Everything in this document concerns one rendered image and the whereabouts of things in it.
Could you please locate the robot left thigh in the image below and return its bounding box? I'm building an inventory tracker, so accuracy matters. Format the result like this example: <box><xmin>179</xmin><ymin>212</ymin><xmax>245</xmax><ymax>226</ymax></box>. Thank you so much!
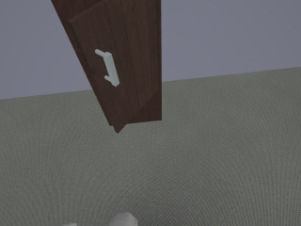
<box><xmin>106</xmin><ymin>213</ymin><xmax>138</xmax><ymax>226</ymax></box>

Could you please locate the handle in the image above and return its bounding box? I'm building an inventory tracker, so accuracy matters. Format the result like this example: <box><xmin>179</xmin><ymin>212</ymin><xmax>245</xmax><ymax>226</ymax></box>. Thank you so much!
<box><xmin>95</xmin><ymin>49</ymin><xmax>119</xmax><ymax>87</ymax></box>

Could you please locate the cupboard door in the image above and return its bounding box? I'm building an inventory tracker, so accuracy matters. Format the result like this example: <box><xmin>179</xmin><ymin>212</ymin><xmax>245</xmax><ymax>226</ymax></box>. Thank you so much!
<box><xmin>67</xmin><ymin>0</ymin><xmax>159</xmax><ymax>133</ymax></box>

